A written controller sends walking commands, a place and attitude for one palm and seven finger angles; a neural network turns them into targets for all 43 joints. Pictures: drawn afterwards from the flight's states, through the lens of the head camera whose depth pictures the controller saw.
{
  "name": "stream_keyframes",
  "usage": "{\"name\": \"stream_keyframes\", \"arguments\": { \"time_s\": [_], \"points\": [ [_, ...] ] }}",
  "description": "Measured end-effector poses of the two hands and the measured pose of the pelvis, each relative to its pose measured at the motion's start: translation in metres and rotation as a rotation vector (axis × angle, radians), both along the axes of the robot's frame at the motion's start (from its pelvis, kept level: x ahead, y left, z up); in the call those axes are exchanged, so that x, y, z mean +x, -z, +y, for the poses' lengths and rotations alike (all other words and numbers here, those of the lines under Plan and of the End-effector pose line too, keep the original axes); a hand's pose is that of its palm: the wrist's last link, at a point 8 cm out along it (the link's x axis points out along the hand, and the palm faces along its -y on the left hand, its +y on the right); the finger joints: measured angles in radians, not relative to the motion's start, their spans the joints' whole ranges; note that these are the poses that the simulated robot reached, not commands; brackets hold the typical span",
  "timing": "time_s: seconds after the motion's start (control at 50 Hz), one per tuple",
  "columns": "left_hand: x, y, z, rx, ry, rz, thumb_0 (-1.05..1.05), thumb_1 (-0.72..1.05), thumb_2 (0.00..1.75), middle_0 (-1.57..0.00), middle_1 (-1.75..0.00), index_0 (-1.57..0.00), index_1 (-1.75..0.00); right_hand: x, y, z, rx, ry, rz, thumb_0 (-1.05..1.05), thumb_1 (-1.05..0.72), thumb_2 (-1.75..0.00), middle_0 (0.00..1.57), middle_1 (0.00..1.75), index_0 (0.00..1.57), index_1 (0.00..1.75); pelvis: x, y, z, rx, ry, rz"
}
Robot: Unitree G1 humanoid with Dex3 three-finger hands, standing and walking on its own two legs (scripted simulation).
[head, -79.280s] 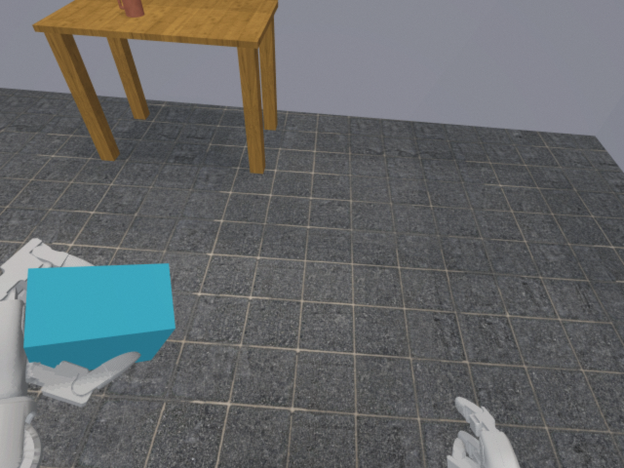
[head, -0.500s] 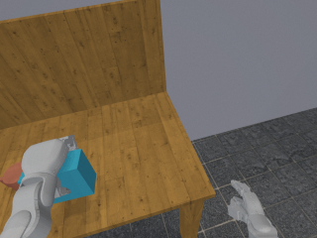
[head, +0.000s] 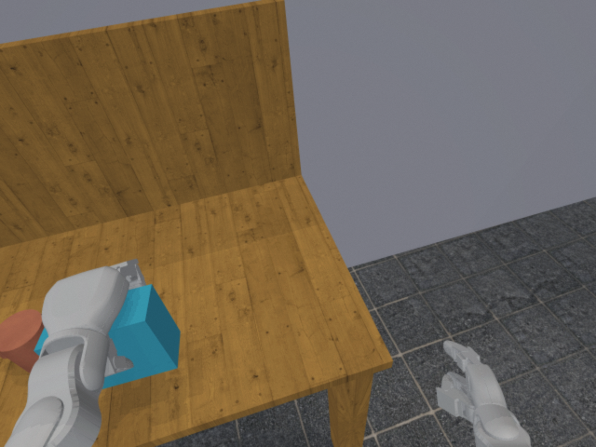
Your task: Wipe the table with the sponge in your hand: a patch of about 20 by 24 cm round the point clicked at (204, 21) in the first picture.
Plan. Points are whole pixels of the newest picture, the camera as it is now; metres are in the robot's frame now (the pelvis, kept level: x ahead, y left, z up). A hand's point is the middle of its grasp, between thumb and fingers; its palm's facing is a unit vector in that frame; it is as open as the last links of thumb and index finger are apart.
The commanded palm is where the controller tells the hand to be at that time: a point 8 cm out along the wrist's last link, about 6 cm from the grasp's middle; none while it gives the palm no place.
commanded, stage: move the sponge above the wiping area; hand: left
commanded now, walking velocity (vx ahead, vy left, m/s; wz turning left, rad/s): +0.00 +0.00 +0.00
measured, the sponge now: (121, 346) +0.21 +0.29 +0.03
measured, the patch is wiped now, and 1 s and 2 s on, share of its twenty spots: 0.00 0.00 0.00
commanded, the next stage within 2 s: none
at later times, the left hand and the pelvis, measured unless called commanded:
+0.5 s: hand (132, 323) +0.23 +0.28 +0.06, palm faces -0.03 -0.12 -0.99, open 10.6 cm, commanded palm +0.21 +0.27 +0.13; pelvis +0.00 +0.00 +0.00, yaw +0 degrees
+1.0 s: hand (157, 321) +0.25 +0.25 +0.04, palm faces -0.03 -0.13 -0.99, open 10.6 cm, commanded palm +0.22 +0.25 +0.11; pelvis +0.01 +0.00 +0.00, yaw +0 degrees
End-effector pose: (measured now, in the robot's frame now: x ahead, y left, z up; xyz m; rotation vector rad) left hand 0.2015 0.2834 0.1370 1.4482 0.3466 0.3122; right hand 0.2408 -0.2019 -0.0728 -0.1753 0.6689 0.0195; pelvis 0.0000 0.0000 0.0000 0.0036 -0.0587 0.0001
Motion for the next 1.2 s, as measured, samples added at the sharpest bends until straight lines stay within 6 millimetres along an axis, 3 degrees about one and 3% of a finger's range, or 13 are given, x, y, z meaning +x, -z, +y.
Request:
{"name": "stream_keyframes", "arguments": {
  "time_s": [0.2, 0.38, 0.76, 0.98, 1.2],
  "points": [
    [0.004, 0.011, -0.011, -0.006, 0.042, 0.008, 0.00, -0.57, 1.03, -0.70, -1.33, -0.73, -1.32, -0.006, 0.002, 0.001, -0.003, 0.003, 0.006, 0.01, -0.90, -0.90, 0.20, 0.30, 0.20, 0.30, -0.003, 0.000, 0.000, 0.000, 0.000, -0.001],
    [0.012, 0.014, -0.009, -0.002, 0.012, -0.001, 0.00, -0.57, 1.03, -0.70, -1.33, -0.72, -1.33, -0.009, 0.003, 0.003, 0.013, 0.013, 0.017, 0.01, -0.90, -0.90, 0.20, 0.30, 0.20, 0.30, -0.003, 0.000, 0.001, 0.001, 0.005, 0.003],
    [0.018, 0.032, -0.014, -0.018, 0.025, 0.015, 0.00, -0.57, 1.03, -0.70, -1.33, -0.73, -1.33, -0.005, 0.003, 0.002, 0.001, 0.024, 0.026, 0.01, -0.90, -0.90, 0.20, 0.30, 0.20, 0.30, 0.003, 0.000, 0.004, -0.001, 0.005, 0.017],
    [0.029, 0.040, -0.029, -0.029, 0.040, 0.031, 0.00, -0.57, 1.02, -0.70, -1.33, -0.73, -1.33, 0.000, 0.003, 0.007, 0.021, 0.015, 0.027, 0.01, -0.90, -0.90, 0.20, 0.30, 0.20, 0.30, 0.006, 0.001, 0.005, 0.001, 0.006, 0.027],
    [0.022, 0.049, -0.036, -0.038, 0.013, 0.035, 0.00, -0.57, 1.02, -0.70, -1.33, -0.72, -1.33, 0.002, 0.002, 0.001, 0.029, 0.017, 0.033, 0.01, -0.90, -0.90, 0.20, 0.30, 0.20, 0.30, 0.008, 0.001, 0.001, 0.002, 0.009, 0.026]
  ]
}}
